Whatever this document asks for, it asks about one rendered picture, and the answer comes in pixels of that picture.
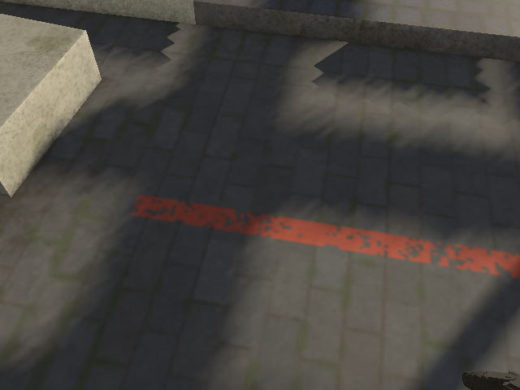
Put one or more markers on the robot right hand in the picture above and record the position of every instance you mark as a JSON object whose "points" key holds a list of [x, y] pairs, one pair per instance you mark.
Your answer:
{"points": [[491, 380]]}

